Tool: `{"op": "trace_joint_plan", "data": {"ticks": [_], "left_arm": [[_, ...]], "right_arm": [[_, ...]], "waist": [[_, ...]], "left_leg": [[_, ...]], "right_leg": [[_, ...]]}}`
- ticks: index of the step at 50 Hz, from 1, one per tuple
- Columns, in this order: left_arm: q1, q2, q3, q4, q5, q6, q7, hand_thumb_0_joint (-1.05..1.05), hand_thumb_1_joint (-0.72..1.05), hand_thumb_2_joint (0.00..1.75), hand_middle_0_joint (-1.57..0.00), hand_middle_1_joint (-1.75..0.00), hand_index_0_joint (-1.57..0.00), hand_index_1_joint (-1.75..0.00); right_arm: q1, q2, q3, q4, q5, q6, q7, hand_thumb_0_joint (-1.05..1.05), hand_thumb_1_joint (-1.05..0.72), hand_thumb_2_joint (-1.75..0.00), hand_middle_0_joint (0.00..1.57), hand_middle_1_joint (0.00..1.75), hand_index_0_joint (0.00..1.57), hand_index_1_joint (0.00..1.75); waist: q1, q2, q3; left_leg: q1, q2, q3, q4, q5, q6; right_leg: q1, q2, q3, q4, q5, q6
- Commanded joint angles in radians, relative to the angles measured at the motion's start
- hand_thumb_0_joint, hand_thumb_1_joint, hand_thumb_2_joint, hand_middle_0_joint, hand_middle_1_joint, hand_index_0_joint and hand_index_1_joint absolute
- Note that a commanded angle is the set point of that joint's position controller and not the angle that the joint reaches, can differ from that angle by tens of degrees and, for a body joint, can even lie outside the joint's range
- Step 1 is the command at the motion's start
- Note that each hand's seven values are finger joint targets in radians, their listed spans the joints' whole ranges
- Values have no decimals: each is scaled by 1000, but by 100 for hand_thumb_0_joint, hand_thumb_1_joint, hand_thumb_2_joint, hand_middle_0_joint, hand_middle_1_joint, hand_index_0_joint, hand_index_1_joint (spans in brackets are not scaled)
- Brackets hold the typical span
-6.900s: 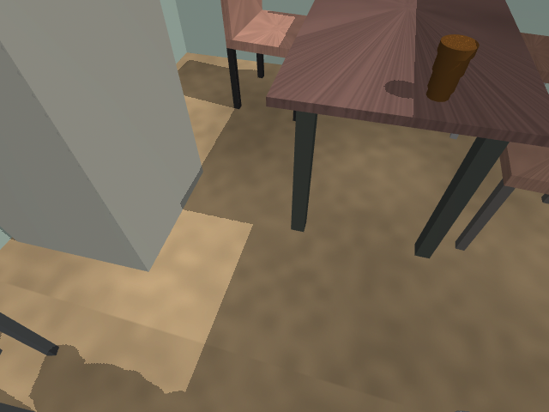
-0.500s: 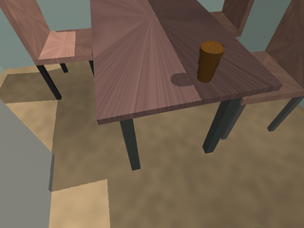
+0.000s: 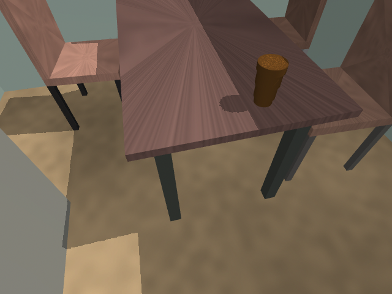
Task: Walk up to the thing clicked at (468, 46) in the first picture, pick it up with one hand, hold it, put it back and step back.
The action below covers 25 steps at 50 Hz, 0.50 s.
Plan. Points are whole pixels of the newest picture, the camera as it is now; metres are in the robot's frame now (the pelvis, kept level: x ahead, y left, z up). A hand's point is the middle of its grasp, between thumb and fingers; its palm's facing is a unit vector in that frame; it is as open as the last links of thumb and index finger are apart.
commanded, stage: stand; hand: right
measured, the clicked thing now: (267, 83) +0.67 -0.20 +0.03
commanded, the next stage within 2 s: walk up in 0.18 s
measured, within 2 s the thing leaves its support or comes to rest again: neither
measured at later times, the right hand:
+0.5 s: hand out of the picture +0.07 -0.39 -0.17, palm faces -0.06 +0.88 -0.47, open 7.4 cm
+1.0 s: hand (322, 208) +0.34 -0.33 -0.15, palm faces -0.20 +0.90 -0.39, open 7.4 cm
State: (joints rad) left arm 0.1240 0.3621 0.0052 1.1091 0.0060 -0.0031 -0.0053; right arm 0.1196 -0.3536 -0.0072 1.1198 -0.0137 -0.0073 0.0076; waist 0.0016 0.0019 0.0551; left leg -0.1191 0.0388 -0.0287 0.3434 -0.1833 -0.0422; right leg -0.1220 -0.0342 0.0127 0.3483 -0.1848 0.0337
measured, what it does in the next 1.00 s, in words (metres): walks ahead: right foot, then left foot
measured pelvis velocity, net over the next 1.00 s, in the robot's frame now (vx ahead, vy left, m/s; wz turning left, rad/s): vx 0.17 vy -0.11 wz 0.16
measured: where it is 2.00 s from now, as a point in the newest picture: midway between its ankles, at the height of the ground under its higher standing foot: outside the picture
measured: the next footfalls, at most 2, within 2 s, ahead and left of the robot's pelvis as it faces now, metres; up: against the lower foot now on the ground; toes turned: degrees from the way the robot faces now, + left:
right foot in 0.46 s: +0.13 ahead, -0.21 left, +0.00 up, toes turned -1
left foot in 0.88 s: +0.27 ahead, +0.02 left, +0.00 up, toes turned +10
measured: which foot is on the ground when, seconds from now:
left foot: down 0.00-0.46, up 0.48-0.86, down 0.88-1.00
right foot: down 0.00-0.22, up 0.24-0.44, down 0.46-0.90, up 0.92-1.00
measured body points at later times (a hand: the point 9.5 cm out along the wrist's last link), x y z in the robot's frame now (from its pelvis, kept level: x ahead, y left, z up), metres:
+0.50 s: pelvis +0.04 -0.08 -0.03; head +0.06 -0.09 +0.42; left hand +0.09 +0.27 -0.13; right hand +0.07 -0.43 -0.14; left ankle +0.00 +0.13 -0.73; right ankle +0.09 -0.21 -0.75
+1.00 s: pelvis +0.17 -0.11 -0.02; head +0.21 -0.09 +0.42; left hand +0.17 +0.20 -0.16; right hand +0.35 -0.38 -0.13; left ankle +0.23 +0.01 -0.75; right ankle +0.13 -0.23 -0.70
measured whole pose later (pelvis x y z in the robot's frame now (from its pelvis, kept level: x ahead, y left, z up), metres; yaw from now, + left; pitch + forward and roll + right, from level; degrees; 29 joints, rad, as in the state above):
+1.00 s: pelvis +0.17 -0.11 -0.02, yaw +9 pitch -3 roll -1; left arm 0.26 0.36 0.04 0.86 -0.01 0.01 -0.01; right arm 0.16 -0.35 -0.04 0.80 -0.01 -0.04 -0.01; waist 0.04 -0.02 0.16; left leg -0.37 0.00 0.02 0.63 -0.21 0.04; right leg -0.31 -0.01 -0.04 1.02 -0.58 -0.01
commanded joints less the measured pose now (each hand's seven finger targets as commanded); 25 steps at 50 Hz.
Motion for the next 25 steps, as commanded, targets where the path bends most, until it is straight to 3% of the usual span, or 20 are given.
{"op": "trace_joint_plan", "data": {"ticks": [1, 8, 9, 10, 11, 12, 13, 15, 16, 19, 20, 21, 22, 23, 24, 25], "left_arm": [[-27, 216, 40, -57, 4, -24, 9, 0, 90, 90, -20, -30, -20, -30], [-29, 216, 40, -58, 5, -23, 12, 0, 90, 90, -20, -30, -20, -30], [-22, 280, 124, -131, 37, -5, -22, 0, 90, 90, -20, -30, -20, -30], [-38, 256, 124, -140, 45, 10, -35, 0, 90, 90, -20, -30, -20, -30], [-69, 240, 129, -164, 55, 22, -46, 0, 90, 90, -20, -30, -20, -30], [-52, 238, 137, -190, 57, 33, -55, 0, 90, 90, -20, -30, -20, -30], [-26, 237, 142, -201, 49, 35, -64, 0, 90, 90, -20, -30, -20, -30], [-4, 228, 150, -212, 37, 30, -79, 0, 90, 90, -20, -30, -20, -30], [-7, 226, 151, -225, 38, 29, -86, 0, 90, 90, -20, -30, -20, -30], [36, 221, 160, -251, 40, 27, -96, 0, 90, 90, -20, -30, -20, -30], [81, 217, 165, -244, 39, 24, -94, 0, 90, 90, -20, -30, -20, -30], [167, 213, 171, -219, 39, 20, -87, 0, 90, 90, -20, -30, -20, -30], [303, 243, 188, -172, 39, 11, -75, 0, 90, 90, -20, -30, -20, -30], [418, 334, 213, -150, 55, 3, -62, 0, 90, 90, -20, -30, -20, -30], [334, 384, 216, -211, 66, -2, -53, 0, 90, 90, -20, -30, -20, -30], [186, 394, 211, -273, 61, 2, -54, 0, 90, 90, -20, -30, -20, -30]], "right_arm": [[-33, -221, -39, -58, 5, -18, -12, 0, -90, -90, 20, 30, 20, 30], [-32, -219, -40, -60, 3, -14, -10, 0, -90, -90, 20, 30, 20, 30], [132, -287, -93, -85, -1, -35, -17, 0, -90, -90, 20, 30, 20, 30], [197, -340, -115, -66, -10, -41, -22, 0, -90, -90, 20, 30, 20, 30], [209, -374, -136, -67, -17, -43, -29, 0, -90, -90, 20, 30, 20, 30], [178, -394, -145, -95, -16, -53, -33, 0, -90, -90, 20, 30, 20, 30], [148, -395, -154, -124, -21, -64, -38, 0, -90, -90, 20, 30, 20, 30], [125, -358, -149, -160, -29, -76, -40, 0, -90, -90, 20, 30, 20, 30], [122, -344, -151, -177, -35, -76, -38, 0, -90, -90, 20, 30, 20, 30], [102, -347, -156, -222, -38, -72, -35, 0, -90, -90, 20, 30, 20, 30], [71, -343, -155, -238, -38, -68, -33, 0, -90, -90, 20, 30, 20, 30], [28, -328, -150, -254, -36, -60, -33, 0, -90, -90, 20, 30, 20, 30], [19, -266, -132, -269, -36, -54, -38, 0, -90, -90, 20, 30, 20, 30], [57, -173, -103, -284, -32, -48, -45, 0, -90, -90, 20, 30, 20, 30], [100, -156, -92, -301, -20, -42, -52, 0, -90, -90, 20, 30, 20, 30], [149, -238, -115, -286, -8, -40, -55, 0, -90, -90, 20, 30, 20, 30]], "waist": [[-1, 4, -63], [-2, -1, -61], [-19, -80, -116], [-40, 15, -60], [-55, 107, 27], [-28, 103, 70], [-8, 90, 78], [17, 122, 54], [7, 148, 45], [25, 220, 20], [56, 223, 1], [109, 193, -30], [174, 47, -71], [226, -286, -64], [173, -354, -9], [110, -290, 15]], "left_leg": [[18, 85, -53, -58, 100, 53], [6, 84, -54, -55, 89, 57], [33, 90, -133, -43, -256, 126], [72, 169, -266, -109, -467, 172], [50, 271, -411, -179, -560, 221], [15, 343, -480, -202, -577, 277], [14, 349, -477, -189, -539, 285], [13, 293, -389, -148, -434, 260], [20, 261, -336, -132, -381, 248], [-87, 220, -235, -70, -274, 232], [-168, 194, -185, -24, -258, 213], [-243, 144, -113, 71, -247, 183], [-343, 69, -55, 278, -275, 143], [-521, -69, 27, 623, -424, 106], [-630, -111, -13, 811, -466, 65], [-577, -66, -42, 860, -389, 76]], "right_leg": [[-5, -92, 67, -57, 99, -50], [-1, -90, 64, -57, 85, -51], [-34, -13, -4, 78, -295, -75], [-206, 5, -13, 200, -402, -75], [-354, 7, -10, 401, -357, -53], [-440, -38, 59, 512, -314, -49], [-465, -70, 97, 532, -293, -62], [-437, -89, 109, 512, -284, -67], [-430, -75, 88, 475, -292, -66], [-266, -60, 31, 392, -268, -59], [-150, -50, 0, 324, -228, -67], [-1, -22, -52, 222, -128, -68], [170, 13, -69, 157, -99, -55], [245, -99, 144, -4, -323, -68], [128, -278, 453, -152, -614, -127], [3, -348, 592, -271, -787, -184]]}}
